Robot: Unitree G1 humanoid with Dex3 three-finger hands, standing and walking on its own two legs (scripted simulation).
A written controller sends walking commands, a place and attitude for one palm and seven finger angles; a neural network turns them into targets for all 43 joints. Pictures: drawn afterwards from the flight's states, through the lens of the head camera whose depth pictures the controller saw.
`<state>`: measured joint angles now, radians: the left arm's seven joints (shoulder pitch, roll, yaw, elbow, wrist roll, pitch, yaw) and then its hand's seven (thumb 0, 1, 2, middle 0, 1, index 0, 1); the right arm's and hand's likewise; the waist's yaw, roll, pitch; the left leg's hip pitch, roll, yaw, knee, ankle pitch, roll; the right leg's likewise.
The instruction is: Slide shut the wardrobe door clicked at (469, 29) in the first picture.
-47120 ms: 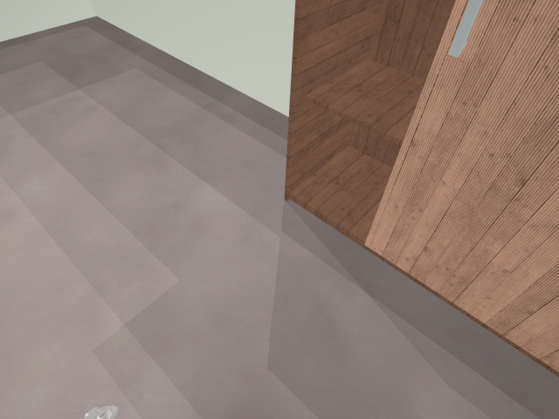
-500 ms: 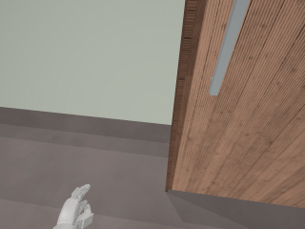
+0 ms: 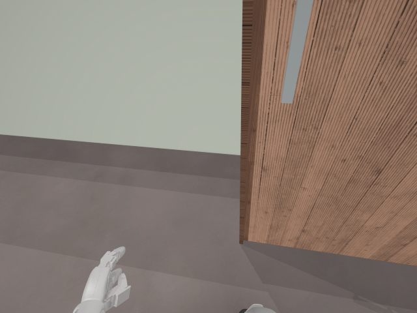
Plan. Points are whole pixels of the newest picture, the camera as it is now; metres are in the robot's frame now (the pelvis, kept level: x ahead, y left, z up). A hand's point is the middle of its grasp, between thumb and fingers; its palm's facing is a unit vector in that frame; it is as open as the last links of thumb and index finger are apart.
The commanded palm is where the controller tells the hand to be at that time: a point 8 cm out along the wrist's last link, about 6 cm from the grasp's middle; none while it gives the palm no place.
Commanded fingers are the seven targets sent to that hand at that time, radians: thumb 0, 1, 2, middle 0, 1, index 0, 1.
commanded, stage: step back with the hand held close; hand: right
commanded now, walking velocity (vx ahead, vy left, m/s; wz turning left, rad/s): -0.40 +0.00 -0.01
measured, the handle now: (299, 21) +0.50 -0.14 +0.29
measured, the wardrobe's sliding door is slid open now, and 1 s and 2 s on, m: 0.02 0.02 0.02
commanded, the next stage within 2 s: stop stepping back and stand still in 0.18 s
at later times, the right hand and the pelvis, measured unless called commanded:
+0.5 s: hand out of the picture +0.09 -0.33 +0.17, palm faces +0.47 +0.84 -0.26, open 7.4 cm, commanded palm +0.02 -0.36 +0.19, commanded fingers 0.00 -0.90 -0.90 0.20 0.30 0.20 0.30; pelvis -0.12 -0.06 -0.01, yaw +0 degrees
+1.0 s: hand out of the picture +0.01 -0.37 +0.17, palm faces +0.51 +0.83 -0.24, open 7.4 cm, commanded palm -0.05 -0.40 +0.19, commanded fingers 0.00 -0.90 -0.90 0.20 0.30 0.20 0.30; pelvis -0.18 -0.10 +0.00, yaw -1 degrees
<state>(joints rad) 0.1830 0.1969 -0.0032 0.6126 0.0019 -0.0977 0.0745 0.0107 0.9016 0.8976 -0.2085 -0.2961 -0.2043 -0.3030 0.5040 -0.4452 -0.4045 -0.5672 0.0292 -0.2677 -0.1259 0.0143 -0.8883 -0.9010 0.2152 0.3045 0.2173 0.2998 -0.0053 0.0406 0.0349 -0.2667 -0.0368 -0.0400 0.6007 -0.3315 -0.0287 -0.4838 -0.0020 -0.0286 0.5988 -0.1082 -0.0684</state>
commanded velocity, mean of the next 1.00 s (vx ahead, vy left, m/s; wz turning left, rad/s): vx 0.05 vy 0.07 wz -0.01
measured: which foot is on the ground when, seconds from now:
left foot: up 0.00-0.26, down 0.28-0.48, up 0.50-0.78, down 0.80-1.00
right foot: down 0.00-0.26, up 0.28-0.46, down 0.48-0.76, up 0.78-0.98, down 1.00-1.00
